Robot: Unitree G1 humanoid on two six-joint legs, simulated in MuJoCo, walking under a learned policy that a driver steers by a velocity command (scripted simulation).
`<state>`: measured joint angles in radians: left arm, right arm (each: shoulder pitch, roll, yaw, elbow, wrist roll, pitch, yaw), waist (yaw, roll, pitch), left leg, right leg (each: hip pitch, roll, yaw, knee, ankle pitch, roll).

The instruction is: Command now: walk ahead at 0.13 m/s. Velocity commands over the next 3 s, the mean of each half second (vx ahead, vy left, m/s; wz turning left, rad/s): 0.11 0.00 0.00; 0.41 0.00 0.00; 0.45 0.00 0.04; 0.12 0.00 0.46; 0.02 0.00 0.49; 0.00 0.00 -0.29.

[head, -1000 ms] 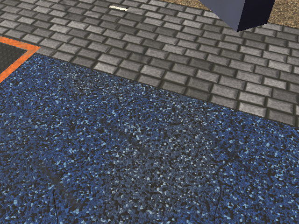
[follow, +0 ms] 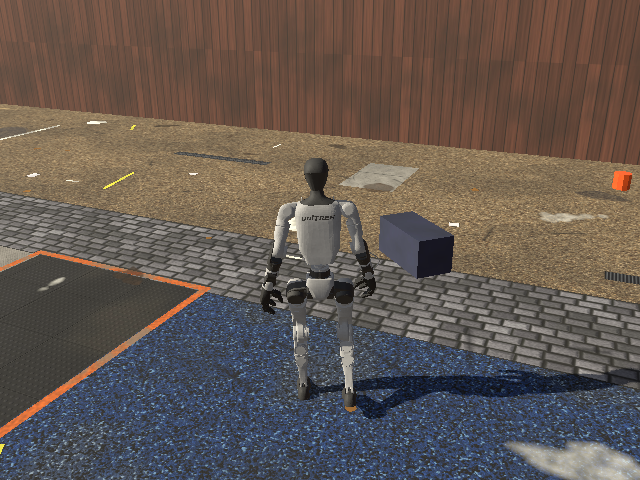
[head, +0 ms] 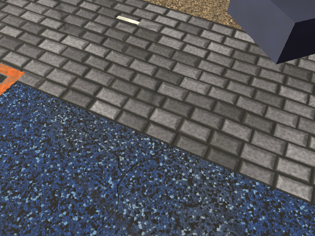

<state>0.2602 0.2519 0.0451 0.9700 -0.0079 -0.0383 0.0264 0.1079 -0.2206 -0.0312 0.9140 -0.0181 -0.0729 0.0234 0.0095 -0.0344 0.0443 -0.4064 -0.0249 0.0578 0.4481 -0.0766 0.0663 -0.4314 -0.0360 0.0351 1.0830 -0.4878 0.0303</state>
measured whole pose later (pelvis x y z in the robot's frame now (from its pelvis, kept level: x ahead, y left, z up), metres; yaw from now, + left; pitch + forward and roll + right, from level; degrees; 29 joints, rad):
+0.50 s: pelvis +0.09 -0.01 +0.00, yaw +0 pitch +1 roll +0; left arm 0.34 0.20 0.07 1.05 -0.02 -0.05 0.04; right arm 0.22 -0.23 -0.05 1.03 0.02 -0.05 -0.01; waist 0.01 0.00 -0.01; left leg -0.32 -0.02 0.05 0.63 -0.37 0.09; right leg -0.23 -0.03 0.00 0.54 -0.33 0.00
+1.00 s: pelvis +0.29 -0.02 +0.00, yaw +1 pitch +2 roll +1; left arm -0.08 0.21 0.04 0.86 -0.03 -0.09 -0.04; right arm 0.47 -0.21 -0.04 1.09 0.01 -0.08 -0.01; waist -0.10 -0.02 0.03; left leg 0.16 -0.01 0.04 0.19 -0.38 0.01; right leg -0.59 -0.04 -0.04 0.54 -0.01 -0.07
